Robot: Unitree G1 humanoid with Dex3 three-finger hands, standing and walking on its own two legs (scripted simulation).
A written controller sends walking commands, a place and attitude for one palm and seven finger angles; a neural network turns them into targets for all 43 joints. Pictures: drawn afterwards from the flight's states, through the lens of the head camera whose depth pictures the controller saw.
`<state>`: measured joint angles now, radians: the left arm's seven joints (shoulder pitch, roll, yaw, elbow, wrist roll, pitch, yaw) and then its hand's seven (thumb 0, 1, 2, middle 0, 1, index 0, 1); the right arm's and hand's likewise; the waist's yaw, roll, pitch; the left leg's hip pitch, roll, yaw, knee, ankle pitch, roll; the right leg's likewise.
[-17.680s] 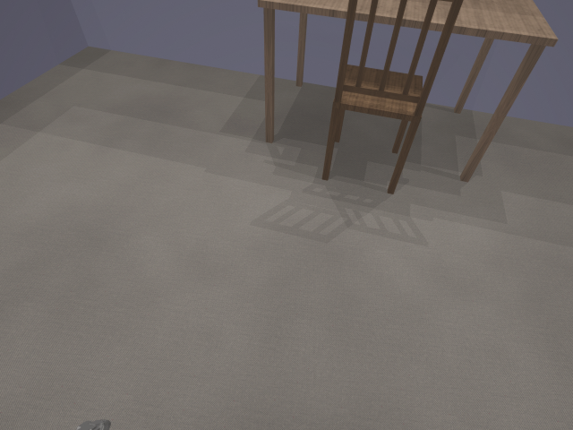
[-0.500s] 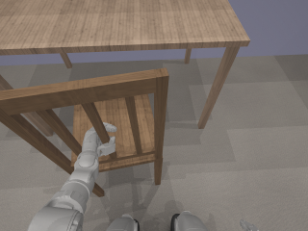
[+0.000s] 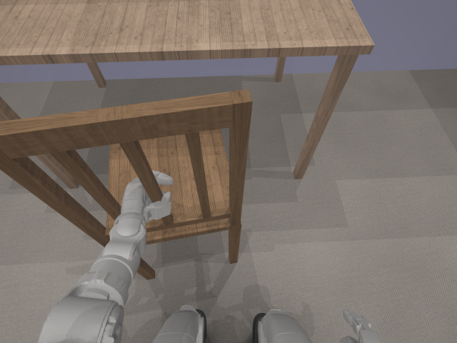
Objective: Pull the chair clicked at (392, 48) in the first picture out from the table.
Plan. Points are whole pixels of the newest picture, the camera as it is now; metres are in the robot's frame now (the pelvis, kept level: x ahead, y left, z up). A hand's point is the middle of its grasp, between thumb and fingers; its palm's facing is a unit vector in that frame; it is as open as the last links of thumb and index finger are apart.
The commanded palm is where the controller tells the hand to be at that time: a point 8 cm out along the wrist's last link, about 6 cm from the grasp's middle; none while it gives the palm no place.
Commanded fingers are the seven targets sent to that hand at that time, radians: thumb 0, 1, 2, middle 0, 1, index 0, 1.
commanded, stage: step backward, pulling the chair out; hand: left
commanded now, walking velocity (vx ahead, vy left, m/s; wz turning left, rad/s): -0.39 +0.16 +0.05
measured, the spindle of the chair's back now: (153, 189) +0.39 +0.16 -0.04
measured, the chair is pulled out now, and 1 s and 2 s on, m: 0.20 0.37 0.66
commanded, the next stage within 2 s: stop walking, hand still on the chair in 1.58 s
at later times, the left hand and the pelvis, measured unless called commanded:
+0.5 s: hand (161, 230) +0.32 +0.13 -0.05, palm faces +0.01 -0.98 -0.18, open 5.4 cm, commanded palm +0.30 +0.19 -0.05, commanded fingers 0.00 0.90 0.90 -0.50 -1.45 -0.50 -1.45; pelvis -0.06 +0.01 +0.01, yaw -1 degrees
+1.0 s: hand (150, 293) +0.20 +0.14 -0.05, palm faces -0.03 -0.98 -0.18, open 5.4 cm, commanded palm +0.19 +0.19 -0.05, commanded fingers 0.00 0.90 0.90 -0.50 -1.45 -0.50 -1.45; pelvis -0.17 +0.03 +0.01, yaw -1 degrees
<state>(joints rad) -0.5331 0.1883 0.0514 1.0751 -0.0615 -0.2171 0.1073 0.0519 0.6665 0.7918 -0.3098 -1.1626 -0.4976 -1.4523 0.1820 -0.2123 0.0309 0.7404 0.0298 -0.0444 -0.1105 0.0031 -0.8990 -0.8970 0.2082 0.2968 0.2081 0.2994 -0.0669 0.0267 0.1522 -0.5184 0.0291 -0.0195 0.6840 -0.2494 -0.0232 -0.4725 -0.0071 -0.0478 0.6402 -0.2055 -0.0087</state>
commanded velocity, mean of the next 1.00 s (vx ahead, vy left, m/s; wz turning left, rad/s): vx -0.38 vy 0.00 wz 0.04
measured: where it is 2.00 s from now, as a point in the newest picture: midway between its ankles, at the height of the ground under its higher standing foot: outside the picture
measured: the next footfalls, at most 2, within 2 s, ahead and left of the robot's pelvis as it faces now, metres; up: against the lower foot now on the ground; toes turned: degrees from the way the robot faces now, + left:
left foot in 0.12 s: +0.06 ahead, +0.14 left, +0.00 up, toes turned +1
right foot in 0.30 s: +0.02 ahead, -0.11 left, +0.00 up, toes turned -3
